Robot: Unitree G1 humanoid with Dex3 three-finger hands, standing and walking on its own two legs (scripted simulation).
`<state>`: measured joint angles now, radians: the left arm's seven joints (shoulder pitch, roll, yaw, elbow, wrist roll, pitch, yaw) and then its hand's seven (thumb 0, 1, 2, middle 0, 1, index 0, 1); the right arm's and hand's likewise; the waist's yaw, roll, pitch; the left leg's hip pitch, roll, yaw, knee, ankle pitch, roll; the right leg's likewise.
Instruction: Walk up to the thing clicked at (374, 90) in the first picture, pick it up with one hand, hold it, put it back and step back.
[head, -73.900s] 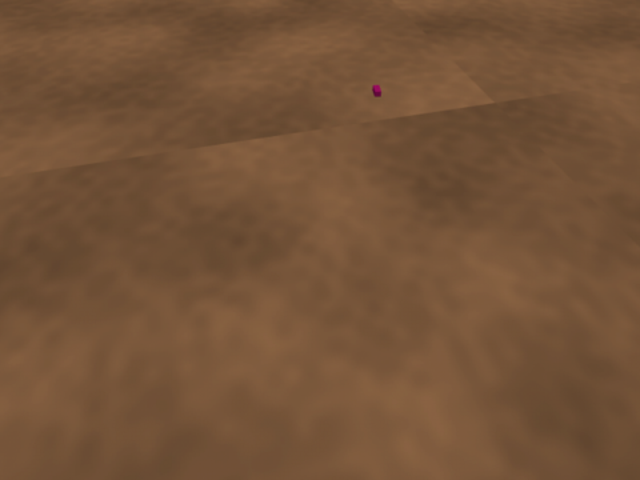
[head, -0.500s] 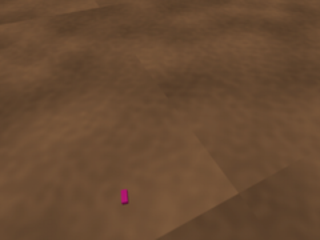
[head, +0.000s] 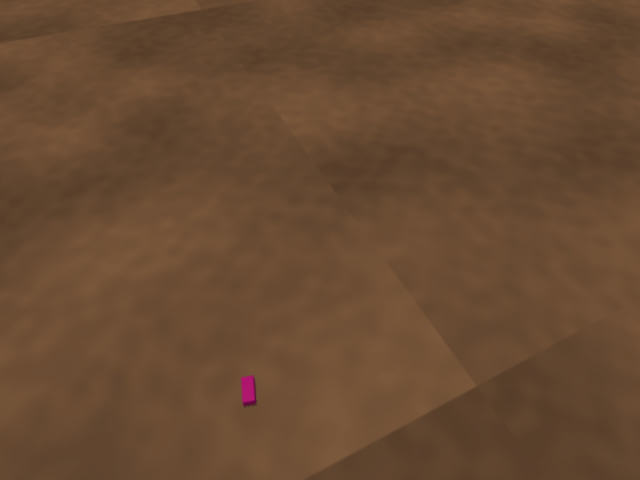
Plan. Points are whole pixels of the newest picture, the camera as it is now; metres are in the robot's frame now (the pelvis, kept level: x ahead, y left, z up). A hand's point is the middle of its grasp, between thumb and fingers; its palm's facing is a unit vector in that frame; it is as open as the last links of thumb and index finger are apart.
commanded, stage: stand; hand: left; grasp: from above
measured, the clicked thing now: (248, 390) +0.50 +0.25 -0.77
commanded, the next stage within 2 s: step back in 0.58 s
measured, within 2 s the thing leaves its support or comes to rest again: neither
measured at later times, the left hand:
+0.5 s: hand out of the picture +0.07 +0.25 -0.16, palm faces +0.00 -0.94 -0.34, open 7.4 cm
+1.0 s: hand out of the picture +0.10 +0.32 -0.18, palm faces +0.02 -0.93 -0.38, open 7.4 cm
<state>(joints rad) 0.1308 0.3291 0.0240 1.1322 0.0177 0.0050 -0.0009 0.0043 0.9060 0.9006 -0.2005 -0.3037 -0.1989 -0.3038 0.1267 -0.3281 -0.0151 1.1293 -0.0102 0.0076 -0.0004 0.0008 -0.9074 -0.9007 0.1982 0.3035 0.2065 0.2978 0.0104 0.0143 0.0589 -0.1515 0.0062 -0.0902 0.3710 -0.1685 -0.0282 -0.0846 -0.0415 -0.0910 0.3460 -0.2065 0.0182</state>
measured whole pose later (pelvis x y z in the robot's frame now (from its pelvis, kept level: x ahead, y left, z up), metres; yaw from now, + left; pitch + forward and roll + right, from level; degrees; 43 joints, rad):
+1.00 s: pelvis -0.05 +0.05 -0.02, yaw +2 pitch -1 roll -1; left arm 0.00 0.42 0.07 0.90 -0.02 0.06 0.03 0.00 0.91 0.90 -0.20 -0.30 -0.20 -0.30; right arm 0.15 -0.37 -0.06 0.92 -0.02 0.05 0.01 0.00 -0.91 -0.90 0.20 0.30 0.21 0.30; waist -0.03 -0.04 0.22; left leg -0.32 -0.02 -0.02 0.64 -0.30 0.03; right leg -0.45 0.06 0.13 1.11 -0.56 -0.03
